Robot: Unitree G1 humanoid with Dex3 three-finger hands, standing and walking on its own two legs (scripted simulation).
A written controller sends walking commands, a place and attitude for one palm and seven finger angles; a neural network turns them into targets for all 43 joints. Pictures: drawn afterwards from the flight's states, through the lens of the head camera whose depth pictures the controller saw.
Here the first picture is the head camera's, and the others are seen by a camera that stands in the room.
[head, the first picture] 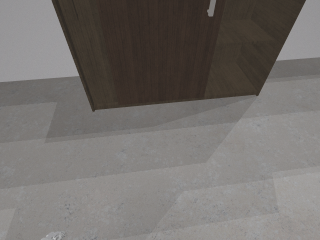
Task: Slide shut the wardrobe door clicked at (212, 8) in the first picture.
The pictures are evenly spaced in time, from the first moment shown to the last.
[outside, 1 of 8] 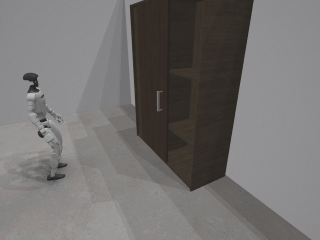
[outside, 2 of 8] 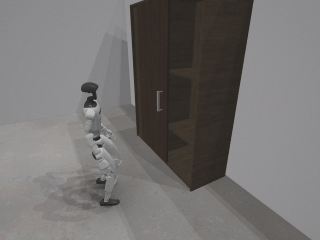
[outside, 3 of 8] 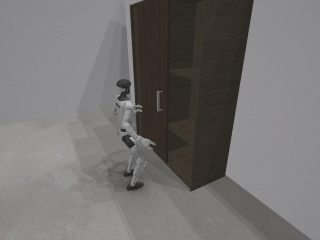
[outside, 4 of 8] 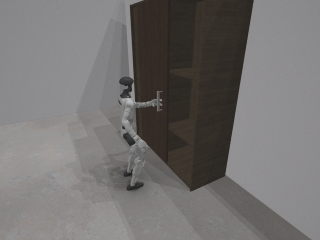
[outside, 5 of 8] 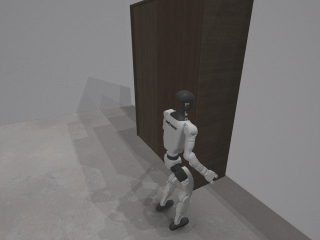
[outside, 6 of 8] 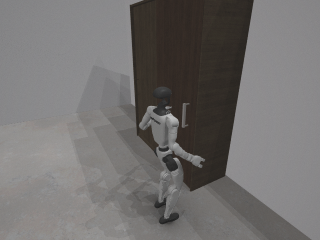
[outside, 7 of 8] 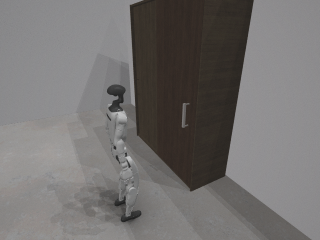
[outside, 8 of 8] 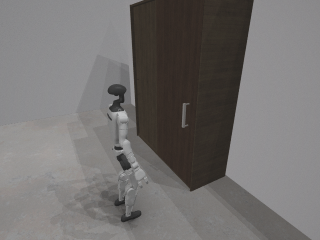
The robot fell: no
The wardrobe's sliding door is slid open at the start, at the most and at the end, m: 0.54 0.54 0.00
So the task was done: yes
